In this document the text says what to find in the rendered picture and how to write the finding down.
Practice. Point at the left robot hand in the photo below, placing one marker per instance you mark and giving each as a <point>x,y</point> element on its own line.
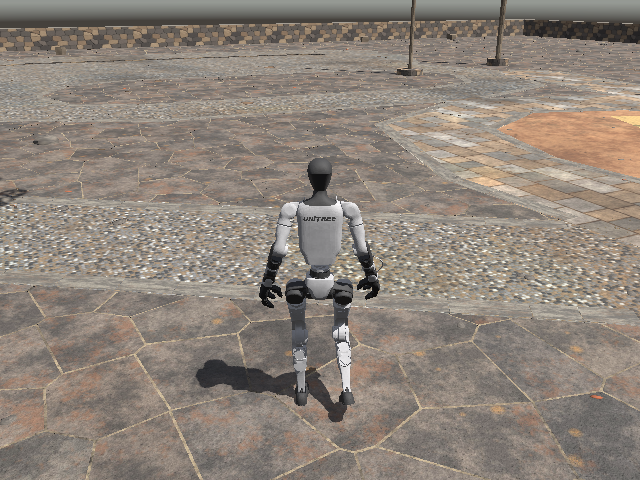
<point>265,292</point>

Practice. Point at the right robot hand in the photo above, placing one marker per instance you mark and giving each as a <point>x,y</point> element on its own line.
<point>367,285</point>

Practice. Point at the right robot upper arm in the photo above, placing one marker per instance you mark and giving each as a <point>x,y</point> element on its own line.
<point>352,212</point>

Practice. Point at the left robot forearm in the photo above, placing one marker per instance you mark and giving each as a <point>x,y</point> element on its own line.
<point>272,268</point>

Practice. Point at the robot right shin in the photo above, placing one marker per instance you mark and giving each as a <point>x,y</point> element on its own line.
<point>343,355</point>

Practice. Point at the left robot upper arm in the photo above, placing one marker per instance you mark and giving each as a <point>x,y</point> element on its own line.
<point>288,211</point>

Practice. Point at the robot left foot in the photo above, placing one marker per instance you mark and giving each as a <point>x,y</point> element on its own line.
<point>301,398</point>

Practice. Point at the right robot forearm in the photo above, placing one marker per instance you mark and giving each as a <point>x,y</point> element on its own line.
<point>368,265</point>

